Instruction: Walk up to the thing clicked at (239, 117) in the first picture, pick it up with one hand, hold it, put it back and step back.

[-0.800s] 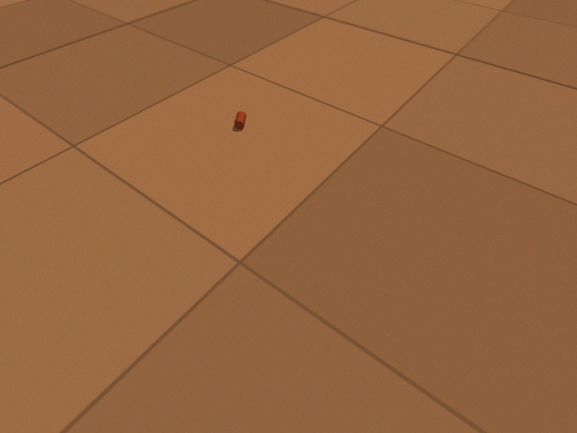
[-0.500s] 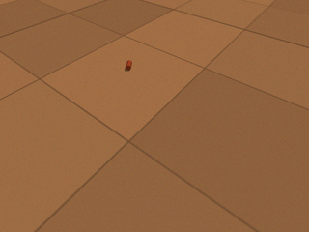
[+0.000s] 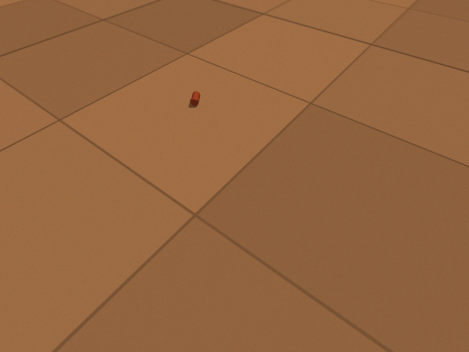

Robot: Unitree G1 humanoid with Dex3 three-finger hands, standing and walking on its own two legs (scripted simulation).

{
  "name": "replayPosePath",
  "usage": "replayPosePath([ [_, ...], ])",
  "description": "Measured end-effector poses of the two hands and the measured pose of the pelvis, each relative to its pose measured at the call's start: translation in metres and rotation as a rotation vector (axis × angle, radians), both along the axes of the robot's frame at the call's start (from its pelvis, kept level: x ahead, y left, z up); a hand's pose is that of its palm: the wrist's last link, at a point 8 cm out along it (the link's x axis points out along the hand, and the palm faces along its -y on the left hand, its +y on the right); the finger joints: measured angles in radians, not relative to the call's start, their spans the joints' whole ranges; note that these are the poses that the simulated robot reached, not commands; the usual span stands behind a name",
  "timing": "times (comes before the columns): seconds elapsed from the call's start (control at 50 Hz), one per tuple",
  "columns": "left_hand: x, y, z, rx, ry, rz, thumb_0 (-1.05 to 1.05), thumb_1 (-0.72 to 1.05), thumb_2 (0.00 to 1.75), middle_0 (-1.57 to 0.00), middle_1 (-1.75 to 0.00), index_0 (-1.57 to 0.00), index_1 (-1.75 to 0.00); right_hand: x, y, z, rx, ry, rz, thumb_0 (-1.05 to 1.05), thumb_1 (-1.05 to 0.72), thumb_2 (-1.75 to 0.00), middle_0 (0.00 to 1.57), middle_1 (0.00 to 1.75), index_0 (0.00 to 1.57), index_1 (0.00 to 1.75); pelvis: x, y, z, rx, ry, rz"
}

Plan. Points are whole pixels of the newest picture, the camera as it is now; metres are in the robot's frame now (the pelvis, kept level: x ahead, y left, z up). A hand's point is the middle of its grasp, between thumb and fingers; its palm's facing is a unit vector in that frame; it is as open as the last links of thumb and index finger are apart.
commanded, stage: stand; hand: left
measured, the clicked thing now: (195, 98) +1.93 +0.25 -0.75
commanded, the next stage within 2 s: walk up in 0.32 s
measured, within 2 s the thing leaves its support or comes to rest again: neither
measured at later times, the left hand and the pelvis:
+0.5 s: hand out of the picture +0.09 +0.30 -0.14, palm faces +0.22 -0.92 -0.31, open 7.4 cm; pelvis +0.02 +0.01 +0.00, yaw +11 degrees
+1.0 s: hand (37, 343) +0.19 +0.37 -0.14, palm faces +0.45 -0.86 -0.25, open 7.4 cm; pelvis +0.23 +0.08 +0.00, yaw +29 degrees
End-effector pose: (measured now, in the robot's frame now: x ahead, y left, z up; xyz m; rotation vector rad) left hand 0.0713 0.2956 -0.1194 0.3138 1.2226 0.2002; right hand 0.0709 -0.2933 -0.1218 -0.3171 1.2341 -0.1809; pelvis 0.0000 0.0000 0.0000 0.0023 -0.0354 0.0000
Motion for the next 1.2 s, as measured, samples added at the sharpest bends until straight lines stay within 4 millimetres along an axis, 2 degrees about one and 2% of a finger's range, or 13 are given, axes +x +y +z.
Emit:
replayPosePath([
  [0.34,-0.002,0.001,0.001,-0.005,0.002,0.009,0.00,0.90,0.89,-0.20,-0.30,-0.21,-0.30,0.000,-0.002,0.000,0.010,-0.001,-0.003,0.01,-0.90,-0.90,0.21,0.30,0.20,0.30,0.002,-0.001,0.000,-0.003,0.004,0.011],
  [0.4,0.004,0.011,0.004,-0.024,-0.093,0.052,0.00,0.90,0.89,-0.20,-0.30,-0.21,-0.30,0.004,-0.007,0.002,-0.001,0.029,0.068,0.01,-0.90,-0.90,0.21,0.30,0.20,0.30,0.006,-0.002,-0.004,-0.013,0.014,0.092],
  [0.44,0.003,0.024,0.009,-0.024,-0.169,0.110,0.00,0.90,0.89,-0.20,-0.30,-0.21,-0.30,0.017,-0.010,0.009,-0.027,0.071,0.128,0.01,-0.90,-0.90,0.21,0.30,0.20,0.30,0.012,-0.001,-0.004,-0.001,0.022,0.147],
  [0.5,-0.005,0.046,0.014,-0.009,-0.214,0.183,0.00,0.90,0.89,-0.20,-0.30,-0.21,-0.30,0.055,-0.011,0.025,-0.065,0.065,0.203,0.01,-0.90,-0.90,0.21,0.30,0.20,0.30,0.024,0.007,-0.002,0.008,0.019,0.184],
  [0.6,-0.015,0.094,0.004,0.017,-0.200,0.281,0.00,0.90,0.89,-0.20,-0.30,-0.21,-0.30,0.145,0.002,0.051,-0.141,-0.073,0.297,0.01,-0.90,-0.90,0.21,0.30,0.20,0.30,0.059,0.033,-0.011,-0.004,-0.013,0.261],
  [0.66,-0.006,0.129,-0.014,0.043,-0.211,0.334,0.00,0.90,0.89,-0.20,-0.30,-0.21,-0.30,0.196,0.017,0.055,-0.204,-0.187,0.329,0.01,-0.90,-0.90,0.21,0.30,0.20,0.30,0.087,0.057,-0.033,-0.008,-0.033,0.293],
  [0.72,0.016,0.146,-0.028,0.044,-0.202,0.344,0.01,0.90,0.90,-0.20,-0.30,-0.20,-0.30,0.226,0.034,0.053,-0.225,-0.281,0.317,0.01,-0.90,-0.90,0.21,0.30,0.20,0.30,0.107,0.071,-0.045,0.030,-0.049,0.306],
  [0.8,0.056,0.135,-0.014,-0.029,-0.257,0.328,0.01,0.91,0.90,-0.19,-0.30,-0.20,-0.30,0.240,0.059,0.054,-0.194,-0.218,0.353,0.00,-0.91,-0.90,0.21,0.30,0.20,0.30,0.133,0.076,-0.026,0.036,-0.056,0.348],
  [0.86,0.076,0.124,-0.002,-0.074,-0.281,0.335,0.01,0.90,0.90,-0.19,-0.30,-0.20,-0.30,0.257,0.074,0.055,-0.174,-0.160,0.410,0.00,-0.90,-0.90,0.21,0.30,0.20,0.30,0.155,0.079,-0.012,0.022,-0.047,0.400],
  [0.96,0.087,0.115,0.007,-0.075,-0.238,0.398,0.00,0.90,0.89,-0.20,-0.30,-0.20,-0.30,0.314,0.088,0.052,-0.154,-0.116,0.494,0.01,-0.90,-0.90,0.21,0.30,0.21,0.30,0.202,0.078,-0.003,0.005,-0.019,0.482],
  [1.08,0.107,0.112,0.013,0.007,-0.161,0.518,0.00,0.90,0.89,-0.20,-0.30,-0.20,-0.30,0.421,0.089,0.045,-0.147,-0.144,0.583,0.01,-0.89,-0.90,0.22,0.30,0.21,0.30,0.279,0.064,-0.009,0.029,0.026,0.552],
  [1.14,0.136,0.109,0.017,0.067,-0.162,0.562,0.01,0.90,0.90,-0.20,-0.30,-0.20,-0.30,0.488,0.081,0.034,-0.165,-0.161,0.636,0.01,-0.89,-0.90,0.22,0.30,0.21,0.30,0.325,0.053,-0.020,0.050,0.048,0.584],
  [1.2,0.177,0.098,0.021,0.135,-0.192,0.591,0.01,0.90,0.90,-0.20,-0.30,-0.20,-0.30,0.566,0.072,0.016,-0.191,-0.177,0.685,0.01,-0.89,-0.90,0.22,0.30,0.21,0.30,0.373,0.040,-0.035,0.036,0.047,0.621],
])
